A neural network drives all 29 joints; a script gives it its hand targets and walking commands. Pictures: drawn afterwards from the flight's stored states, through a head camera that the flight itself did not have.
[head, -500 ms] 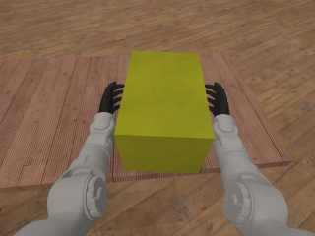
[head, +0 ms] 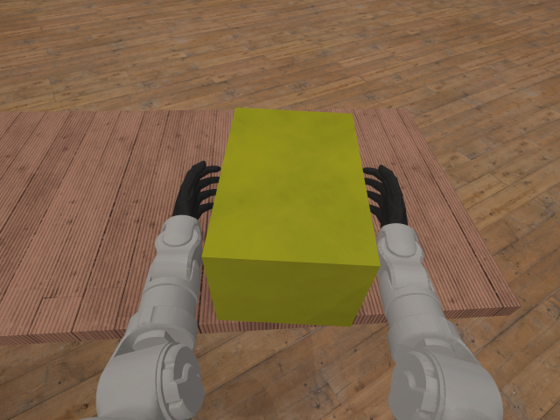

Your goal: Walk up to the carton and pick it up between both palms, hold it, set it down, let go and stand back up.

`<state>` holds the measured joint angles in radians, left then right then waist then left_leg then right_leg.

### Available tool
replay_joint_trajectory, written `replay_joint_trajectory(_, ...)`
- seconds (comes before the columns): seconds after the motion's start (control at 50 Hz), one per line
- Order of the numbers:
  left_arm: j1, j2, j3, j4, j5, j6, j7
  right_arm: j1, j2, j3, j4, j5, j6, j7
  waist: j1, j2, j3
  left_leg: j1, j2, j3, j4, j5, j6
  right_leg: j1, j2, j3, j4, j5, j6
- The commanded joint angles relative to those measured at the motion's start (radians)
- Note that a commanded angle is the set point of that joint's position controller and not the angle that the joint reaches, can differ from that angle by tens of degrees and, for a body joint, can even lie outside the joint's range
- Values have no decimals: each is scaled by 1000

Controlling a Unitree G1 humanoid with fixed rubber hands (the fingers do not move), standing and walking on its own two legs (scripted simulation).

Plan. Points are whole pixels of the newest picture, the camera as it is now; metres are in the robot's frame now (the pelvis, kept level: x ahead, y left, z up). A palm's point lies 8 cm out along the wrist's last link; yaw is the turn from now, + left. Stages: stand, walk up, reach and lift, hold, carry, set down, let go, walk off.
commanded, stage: reach and lift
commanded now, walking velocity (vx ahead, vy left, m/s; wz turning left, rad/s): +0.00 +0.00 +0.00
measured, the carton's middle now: (289, 209) +0.44 +0.03 +0.05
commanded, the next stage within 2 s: none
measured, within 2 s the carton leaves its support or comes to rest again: leaves its support in 0.88 s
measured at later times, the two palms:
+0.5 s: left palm (188, 213) +0.39 +0.18 +0.08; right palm (391, 219) +0.40 -0.12 +0.09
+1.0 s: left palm (184, 209) +0.38 +0.19 +0.10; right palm (393, 217) +0.39 -0.12 +0.10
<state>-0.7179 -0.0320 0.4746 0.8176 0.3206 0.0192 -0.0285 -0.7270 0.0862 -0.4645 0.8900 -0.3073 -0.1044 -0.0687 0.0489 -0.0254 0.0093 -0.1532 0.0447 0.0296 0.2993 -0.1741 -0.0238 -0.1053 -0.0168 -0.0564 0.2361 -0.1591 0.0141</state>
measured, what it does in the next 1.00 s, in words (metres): stands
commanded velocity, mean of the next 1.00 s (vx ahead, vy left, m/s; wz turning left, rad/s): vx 0.00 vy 0.00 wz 0.00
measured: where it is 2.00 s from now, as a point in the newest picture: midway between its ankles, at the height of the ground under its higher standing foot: outside the picture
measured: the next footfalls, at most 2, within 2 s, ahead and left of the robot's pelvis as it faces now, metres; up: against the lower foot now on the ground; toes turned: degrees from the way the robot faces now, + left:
none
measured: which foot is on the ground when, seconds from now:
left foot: down 0.00-1.00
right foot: down 0.00-1.00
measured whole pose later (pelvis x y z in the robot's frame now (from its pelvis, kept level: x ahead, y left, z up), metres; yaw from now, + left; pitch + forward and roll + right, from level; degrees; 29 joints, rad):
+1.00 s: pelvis -0.01 +0.00 +0.00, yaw +2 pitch +3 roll -1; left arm -0.72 -0.02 0.42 0.82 0.30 -0.04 0.00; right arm -0.72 0.06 -0.42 0.96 -0.28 -0.26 -0.12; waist 0.04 -0.04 -0.04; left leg -0.20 0.05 0.03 0.28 -0.14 -0.02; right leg -0.13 -0.02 -0.09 0.21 -0.13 0.01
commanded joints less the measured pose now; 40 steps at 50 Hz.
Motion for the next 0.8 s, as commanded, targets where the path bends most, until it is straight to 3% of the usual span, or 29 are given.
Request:
replay_joint_trajectory(0.0, -552, -488, -278, -55, 4, -11, -104, -550, 517, 294, -78, -27, -87, 137, 20, 31, -437, 61, -65, 127, 18, 410, -31, 246, 46, -47, 54, 329, 32)
replay_joint_trajectory(0.32, -548, -485, -287, -62, 10, 6, -93, -534, 507, 292, -55, -18, -88, 132, 12, 46, -427, 64, -59, 123, 23, 416, -19, 216, 51, -48, 47, 309, 21)
replay_joint_trajectory(0.44, -547, -477, -289, -63, 1, 4, -93, -535, 517, 311, -75, -13, -85, 127, 17, 26, -436, 39, -64, 122, 17, 393, -5, 228, 44, -44, 51, 326, 26)
replay_joint_trajectory(0.58, -565, -482, -305, -65, -6, 3, -92, -526, 503, 295, -56, -18, -92, 121, -3, 31, -443, 66, -57, 110, 21, 404, -12, 205, 48, -48, 44, 309, 17)
replay_joint_trajectory(0.78, -643, -513, -365, -118, -36, -64, -72, -604, 516, 366, -103, 2, -178, 102, -1, 39, -592, 81, -56, 102, 43, 517, -29, 260, 47, -53, 68, 467, 16)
